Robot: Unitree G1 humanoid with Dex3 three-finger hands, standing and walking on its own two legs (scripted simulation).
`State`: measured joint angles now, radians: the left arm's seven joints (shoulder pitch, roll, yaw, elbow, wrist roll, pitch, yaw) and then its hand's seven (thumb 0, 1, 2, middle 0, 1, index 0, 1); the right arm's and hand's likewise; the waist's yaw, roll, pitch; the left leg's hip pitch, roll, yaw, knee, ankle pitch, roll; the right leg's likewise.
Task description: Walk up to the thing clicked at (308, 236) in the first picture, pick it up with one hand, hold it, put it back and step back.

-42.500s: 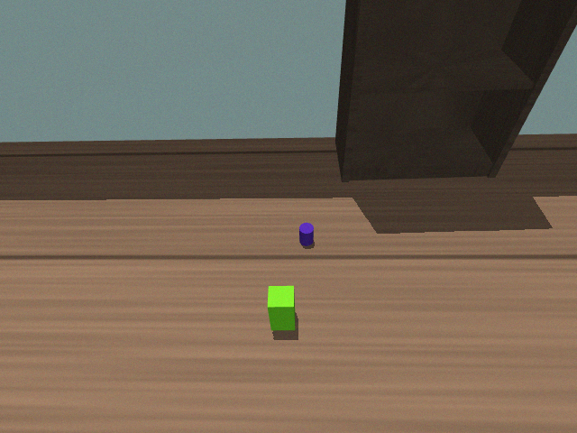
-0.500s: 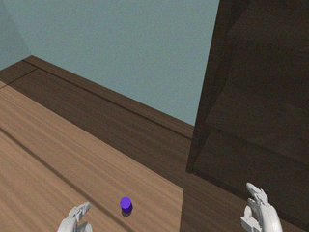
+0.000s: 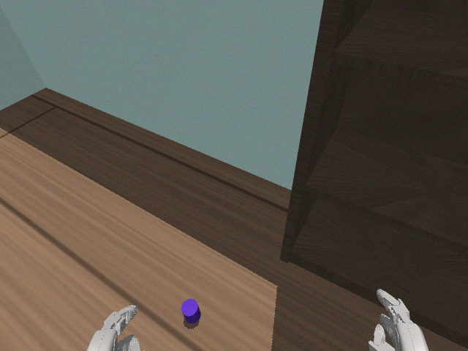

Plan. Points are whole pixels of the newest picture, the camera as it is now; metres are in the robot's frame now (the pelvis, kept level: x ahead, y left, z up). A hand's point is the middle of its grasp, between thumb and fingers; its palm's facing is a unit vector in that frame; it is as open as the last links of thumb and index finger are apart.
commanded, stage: home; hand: left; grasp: from above
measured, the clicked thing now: (191, 311) +0.44 +0.21 -0.67
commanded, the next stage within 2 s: stand in 1.20 s
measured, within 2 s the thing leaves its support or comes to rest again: neither
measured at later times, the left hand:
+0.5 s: hand out of the picture +0.16 +0.18 -0.04, palm faces +0.06 -0.98 -0.20, open 7.4 cm
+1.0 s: hand out of the picture +0.17 +0.18 -0.04, palm faces +0.06 -0.98 -0.21, open 7.4 cm
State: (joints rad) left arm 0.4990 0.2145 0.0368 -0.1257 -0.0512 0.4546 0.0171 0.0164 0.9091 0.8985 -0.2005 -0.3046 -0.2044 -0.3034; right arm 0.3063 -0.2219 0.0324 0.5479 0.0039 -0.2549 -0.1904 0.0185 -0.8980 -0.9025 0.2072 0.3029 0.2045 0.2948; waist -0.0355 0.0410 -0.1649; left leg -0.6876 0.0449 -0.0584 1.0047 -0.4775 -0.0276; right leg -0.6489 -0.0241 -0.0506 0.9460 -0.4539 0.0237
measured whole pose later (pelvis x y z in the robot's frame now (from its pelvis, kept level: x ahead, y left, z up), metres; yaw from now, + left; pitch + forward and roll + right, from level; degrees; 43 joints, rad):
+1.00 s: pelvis +0.01 +0.00 +0.00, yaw +0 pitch +10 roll -3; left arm 0.50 0.23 0.03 -0.15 -0.05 0.46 0.02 0.02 0.91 0.90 -0.20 -0.30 -0.20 -0.30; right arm 0.30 -0.22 0.03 0.55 0.00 -0.25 -0.19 0.02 -0.90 -0.90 0.21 0.30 0.20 0.30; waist -0.03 0.04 -0.17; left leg -0.69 0.04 -0.06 1.02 -0.50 -0.02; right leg -0.65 -0.02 -0.05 0.95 -0.47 0.03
